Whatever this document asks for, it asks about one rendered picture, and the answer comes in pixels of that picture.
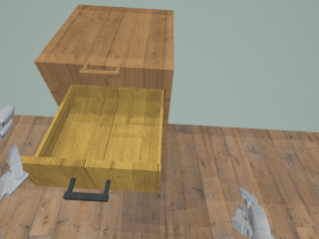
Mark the cabinet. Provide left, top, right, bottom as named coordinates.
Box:
left=34, top=4, right=174, bottom=178

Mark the handle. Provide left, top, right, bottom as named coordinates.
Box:
left=79, top=69, right=121, bottom=80
left=63, top=177, right=111, bottom=202

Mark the robot right hand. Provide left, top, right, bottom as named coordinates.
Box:
left=231, top=187, right=271, bottom=239

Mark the robot left hand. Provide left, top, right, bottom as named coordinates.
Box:
left=0, top=104, right=29, bottom=200

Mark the drawer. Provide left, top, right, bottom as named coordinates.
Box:
left=6, top=85, right=164, bottom=193

